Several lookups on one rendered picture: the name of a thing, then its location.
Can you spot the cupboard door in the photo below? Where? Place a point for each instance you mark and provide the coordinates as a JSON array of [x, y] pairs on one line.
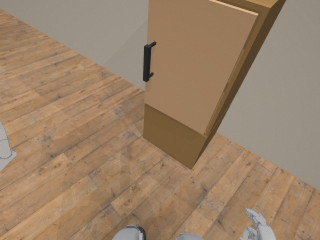
[[198, 43]]

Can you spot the handle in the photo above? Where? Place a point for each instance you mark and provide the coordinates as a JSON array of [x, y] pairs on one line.
[[147, 61]]

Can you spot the left robot thigh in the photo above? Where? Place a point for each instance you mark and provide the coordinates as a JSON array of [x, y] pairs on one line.
[[129, 234]]

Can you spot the left robot hand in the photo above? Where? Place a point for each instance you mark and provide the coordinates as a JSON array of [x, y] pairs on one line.
[[6, 154]]

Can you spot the right robot hand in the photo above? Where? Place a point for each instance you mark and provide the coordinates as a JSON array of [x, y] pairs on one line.
[[263, 232]]

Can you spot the robot left shin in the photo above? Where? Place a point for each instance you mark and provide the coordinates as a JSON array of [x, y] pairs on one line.
[[132, 226]]

